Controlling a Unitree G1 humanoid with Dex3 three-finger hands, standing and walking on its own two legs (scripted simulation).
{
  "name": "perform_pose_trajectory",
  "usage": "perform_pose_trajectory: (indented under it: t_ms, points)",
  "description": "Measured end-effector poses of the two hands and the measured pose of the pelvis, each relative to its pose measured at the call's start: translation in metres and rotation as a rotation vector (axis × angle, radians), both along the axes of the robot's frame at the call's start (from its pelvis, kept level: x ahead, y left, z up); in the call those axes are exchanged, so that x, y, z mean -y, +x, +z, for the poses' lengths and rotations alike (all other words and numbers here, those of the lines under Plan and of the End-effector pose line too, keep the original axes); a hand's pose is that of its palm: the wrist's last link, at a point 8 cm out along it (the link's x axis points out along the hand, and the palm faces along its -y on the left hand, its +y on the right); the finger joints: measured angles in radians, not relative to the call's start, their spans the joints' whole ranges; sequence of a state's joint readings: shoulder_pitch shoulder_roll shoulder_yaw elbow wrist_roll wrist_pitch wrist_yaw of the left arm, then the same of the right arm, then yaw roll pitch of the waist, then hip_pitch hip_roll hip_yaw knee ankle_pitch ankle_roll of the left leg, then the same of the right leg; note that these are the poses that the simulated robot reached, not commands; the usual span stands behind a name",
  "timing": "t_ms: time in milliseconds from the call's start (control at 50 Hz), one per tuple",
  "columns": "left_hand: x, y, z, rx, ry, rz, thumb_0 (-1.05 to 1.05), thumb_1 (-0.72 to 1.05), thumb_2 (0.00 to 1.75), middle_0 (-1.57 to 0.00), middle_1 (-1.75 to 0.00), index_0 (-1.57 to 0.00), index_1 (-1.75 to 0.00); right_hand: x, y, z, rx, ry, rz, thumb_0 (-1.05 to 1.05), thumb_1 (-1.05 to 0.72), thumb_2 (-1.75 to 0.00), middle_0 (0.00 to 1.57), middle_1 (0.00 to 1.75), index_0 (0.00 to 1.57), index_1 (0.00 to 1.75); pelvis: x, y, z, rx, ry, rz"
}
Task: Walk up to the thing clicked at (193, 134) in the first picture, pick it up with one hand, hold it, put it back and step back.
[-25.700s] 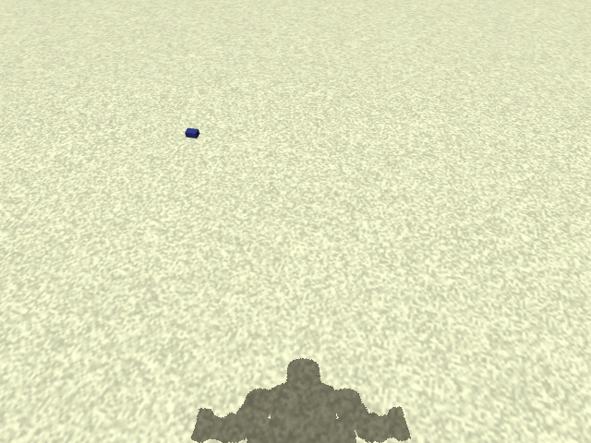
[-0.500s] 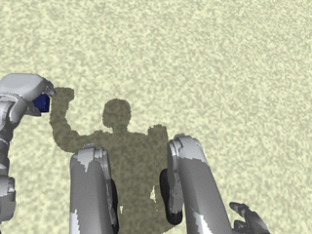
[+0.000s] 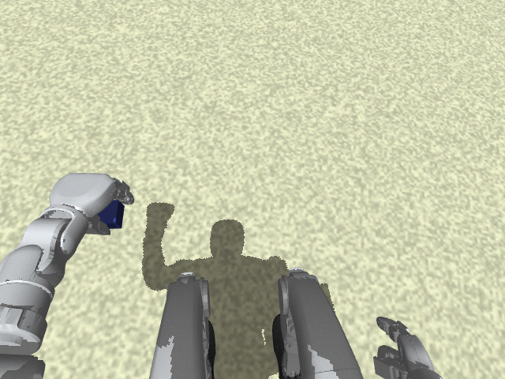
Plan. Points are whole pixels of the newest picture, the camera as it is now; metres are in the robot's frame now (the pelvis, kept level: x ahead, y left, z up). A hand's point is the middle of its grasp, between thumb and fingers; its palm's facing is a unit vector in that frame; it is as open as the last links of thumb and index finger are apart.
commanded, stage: lift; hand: left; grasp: from above
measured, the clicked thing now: (101, 214) +0.39 +0.26 -0.10
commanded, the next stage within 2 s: hold in 0.76 s
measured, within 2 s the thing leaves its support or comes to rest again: neither
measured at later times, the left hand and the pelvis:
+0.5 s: hand (76, 192) +0.36 +0.23 +0.07, palm faces -0.46 -0.01 -0.89, open 7.0 cm; pelvis +0.04 +0.00 +0.14, yaw +1 degrees
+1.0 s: hand (61, 151) +0.38 +0.22 +0.13, palm faces -0.48 +0.00 -0.87, open 7.0 cm; pelvis +0.08 +0.00 +0.19, yaw +0 degrees
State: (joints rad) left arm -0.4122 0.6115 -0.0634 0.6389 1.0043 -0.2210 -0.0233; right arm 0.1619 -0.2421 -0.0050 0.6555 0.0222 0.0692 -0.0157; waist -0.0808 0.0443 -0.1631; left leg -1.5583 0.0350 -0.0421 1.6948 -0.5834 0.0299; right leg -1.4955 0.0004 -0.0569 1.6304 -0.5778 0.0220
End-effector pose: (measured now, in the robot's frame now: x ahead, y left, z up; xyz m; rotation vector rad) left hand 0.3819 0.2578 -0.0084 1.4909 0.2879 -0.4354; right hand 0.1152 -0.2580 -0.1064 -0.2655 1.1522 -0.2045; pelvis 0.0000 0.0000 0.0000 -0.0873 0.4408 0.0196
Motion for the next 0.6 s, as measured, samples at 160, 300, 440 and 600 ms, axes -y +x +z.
perform_pose_trajectory:
  t_ms: [160,300,440,600]
  points:
    - [0.002,-0.021,0.06,-0.025,0.008,0.022,-0.01,0.44,0.09,-1.02,-0.1,-1.02,-0.1,-0.001,0.004,0.06,0.057,0.002,-0.014,0.0,-0.91,-0.9,0.2,0.3,0.21,0.3,0.002,0.01,0.059,0.08,0.016,0.007]
    - [0.013,-0.027,0.096,-0.031,0.002,0.015,-0.01,0.45,0.07,-1.02,-0.1,-1.02,-0.1,0.003,0.01,0.102,0.093,0.0,-0.027,0.0,-0.92,-0.91,0.2,0.3,0.21,0.3,0.004,0.021,0.1,0.135,0.03,0.01]
    - [0.024,-0.02,0.122,-0.016,0.016,-0.004,-0.01,0.45,0.07,-1.02,-0.1,-1.02,-0.1,0.006,0.016,0.13,0.1,0.001,-0.041,0.0,-0.92,-0.91,0.2,0.3,0.2,0.3,0.003,0.032,0.128,0.174,0.043,0.005]
    - [0.027,-0.006,0.152,0.002,0.027,0.019,-0.01,0.45,0.07,-1.02,-0.1,-1.02,-0.1,0.004,0.022,0.151,0.09,0.02,-0.065,0.0,-0.92,-0.91,0.2,0.3,0.2,0.3,0.002,0.047,0.154,0.213,0.055,-0.004]
